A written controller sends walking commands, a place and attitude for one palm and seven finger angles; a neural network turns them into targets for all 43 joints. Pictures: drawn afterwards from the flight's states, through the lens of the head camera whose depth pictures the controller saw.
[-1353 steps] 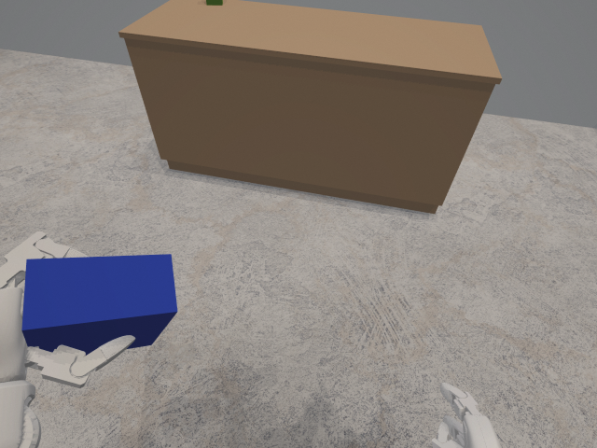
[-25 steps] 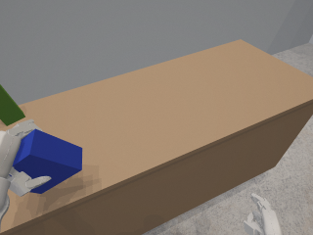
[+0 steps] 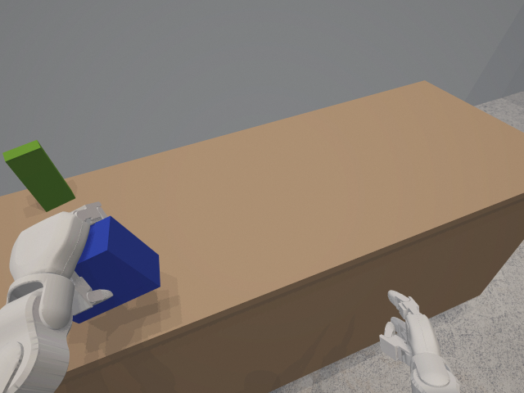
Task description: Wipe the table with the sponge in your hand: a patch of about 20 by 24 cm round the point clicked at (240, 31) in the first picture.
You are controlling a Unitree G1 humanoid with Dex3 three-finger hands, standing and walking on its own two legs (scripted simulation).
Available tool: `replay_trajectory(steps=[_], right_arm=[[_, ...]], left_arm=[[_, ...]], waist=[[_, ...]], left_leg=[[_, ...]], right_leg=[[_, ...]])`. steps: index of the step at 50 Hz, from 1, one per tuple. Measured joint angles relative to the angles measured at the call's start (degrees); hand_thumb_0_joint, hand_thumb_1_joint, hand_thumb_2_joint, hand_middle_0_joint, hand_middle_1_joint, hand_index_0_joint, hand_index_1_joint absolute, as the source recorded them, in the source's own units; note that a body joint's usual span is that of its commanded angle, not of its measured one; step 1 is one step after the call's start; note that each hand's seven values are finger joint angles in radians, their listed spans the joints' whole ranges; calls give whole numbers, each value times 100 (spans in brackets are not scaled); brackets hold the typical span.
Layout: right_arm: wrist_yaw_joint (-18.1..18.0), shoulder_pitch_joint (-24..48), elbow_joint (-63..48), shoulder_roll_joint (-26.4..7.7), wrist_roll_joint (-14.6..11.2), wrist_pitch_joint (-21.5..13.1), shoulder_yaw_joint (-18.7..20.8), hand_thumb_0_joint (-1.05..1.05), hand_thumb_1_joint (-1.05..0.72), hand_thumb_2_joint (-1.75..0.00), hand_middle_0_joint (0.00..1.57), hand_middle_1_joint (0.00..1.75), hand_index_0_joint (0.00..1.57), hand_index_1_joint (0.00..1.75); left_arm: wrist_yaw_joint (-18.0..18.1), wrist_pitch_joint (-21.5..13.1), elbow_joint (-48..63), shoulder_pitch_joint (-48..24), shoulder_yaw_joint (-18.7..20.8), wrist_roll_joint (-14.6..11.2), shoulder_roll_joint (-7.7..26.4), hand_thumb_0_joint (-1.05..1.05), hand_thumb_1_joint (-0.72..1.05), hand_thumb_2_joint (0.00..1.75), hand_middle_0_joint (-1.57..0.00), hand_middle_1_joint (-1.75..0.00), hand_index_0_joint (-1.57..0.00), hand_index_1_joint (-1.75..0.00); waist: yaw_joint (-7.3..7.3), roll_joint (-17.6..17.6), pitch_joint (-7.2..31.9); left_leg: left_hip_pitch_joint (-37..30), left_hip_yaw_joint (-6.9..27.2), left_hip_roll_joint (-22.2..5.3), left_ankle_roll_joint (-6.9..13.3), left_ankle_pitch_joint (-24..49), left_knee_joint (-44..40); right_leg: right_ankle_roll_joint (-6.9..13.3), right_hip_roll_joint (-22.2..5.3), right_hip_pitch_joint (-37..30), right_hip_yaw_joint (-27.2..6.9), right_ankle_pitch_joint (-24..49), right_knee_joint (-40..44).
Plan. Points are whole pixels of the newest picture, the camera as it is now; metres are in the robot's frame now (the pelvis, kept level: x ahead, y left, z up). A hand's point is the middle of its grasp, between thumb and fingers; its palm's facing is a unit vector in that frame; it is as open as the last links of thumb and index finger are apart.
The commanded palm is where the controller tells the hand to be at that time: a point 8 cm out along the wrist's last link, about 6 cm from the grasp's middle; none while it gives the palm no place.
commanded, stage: turn the palm down, sponge in hand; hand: left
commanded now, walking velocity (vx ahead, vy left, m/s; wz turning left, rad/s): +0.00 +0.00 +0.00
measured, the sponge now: (102, 278) +0.23 +0.28 +0.09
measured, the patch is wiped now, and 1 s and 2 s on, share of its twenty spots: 0.00 0.00 0.00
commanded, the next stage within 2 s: move the sponge above the wiping area in 0.74 s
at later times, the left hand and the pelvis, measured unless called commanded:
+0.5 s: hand (82, 253) +0.24 +0.30 +0.13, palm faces +0.09 -0.09 -0.99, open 10.0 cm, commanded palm +0.20 +0.29 +0.19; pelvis +0.01 +0.01 +0.01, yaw +0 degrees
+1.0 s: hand (92, 255) +0.24 +0.29 +0.12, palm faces +0.07 -0.09 -0.99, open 10.0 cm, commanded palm +0.20 +0.28 +0.19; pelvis +0.01 +0.00 +0.01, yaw +0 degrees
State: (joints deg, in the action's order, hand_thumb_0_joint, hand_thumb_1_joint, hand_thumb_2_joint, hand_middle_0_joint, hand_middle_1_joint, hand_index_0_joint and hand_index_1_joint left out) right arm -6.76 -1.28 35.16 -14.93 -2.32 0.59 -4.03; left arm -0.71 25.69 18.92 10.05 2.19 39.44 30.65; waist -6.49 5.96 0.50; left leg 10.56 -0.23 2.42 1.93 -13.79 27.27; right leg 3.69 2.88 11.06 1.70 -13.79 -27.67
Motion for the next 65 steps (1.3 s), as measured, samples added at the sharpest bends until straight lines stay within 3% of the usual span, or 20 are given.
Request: replay_trajectory(steps=[13, 20, 49, 65], right_arm=[[210, 323, 208, 17, 1, 169, -53, 1, -90, -90, 20, 30, 20, 30], [328, 404, 264, 15, 3, 223, -50, 1, -90, -90, 20, 30, 20, 30], [343, 409, 354, -39, -38, 228, 16, 1, -90, -90, 20, 30, 20, 30], [271, 226, 434, -96, -33, 78, 103, 1, -90, -90, 20, 30, 20, 30]], left_arm=[[-166, 472, -403, -539, -479, 855, -129, 0, -49, 103, -74, -134, -75, -134], [-234, 582, -497, -602, -611, 1121, -158, 0, -49, 103, -74, -134, -75, -134], [-245, 608, -744, -662, -697, 1143, -197, 0, -49, 103, -74, -134, -75, -134], [-116, 243, -1149, -603, -519, 1078, -178, 0, -49, 103, -74, -134, -74, -134]], waist=[[-92, 63, -74], [-117, 108, -61], [-93, 112, -42], [-28, 74, -56]], left_leg=[[-261, 1, 78, 75, 172, -373], [-288, -15, 92, 92, 192, -444], [-363, 26, 30, 9, 189, -480], [-338, 36, -42, -52, 167, -411]], right_leg=[[-64, -73, -246, -22, 140, 326], [-74, -84, -255, -45, 146, 363], [10, -17, -329, -20, 141, 399], [71, 58, -331, -14, 163, 401]])
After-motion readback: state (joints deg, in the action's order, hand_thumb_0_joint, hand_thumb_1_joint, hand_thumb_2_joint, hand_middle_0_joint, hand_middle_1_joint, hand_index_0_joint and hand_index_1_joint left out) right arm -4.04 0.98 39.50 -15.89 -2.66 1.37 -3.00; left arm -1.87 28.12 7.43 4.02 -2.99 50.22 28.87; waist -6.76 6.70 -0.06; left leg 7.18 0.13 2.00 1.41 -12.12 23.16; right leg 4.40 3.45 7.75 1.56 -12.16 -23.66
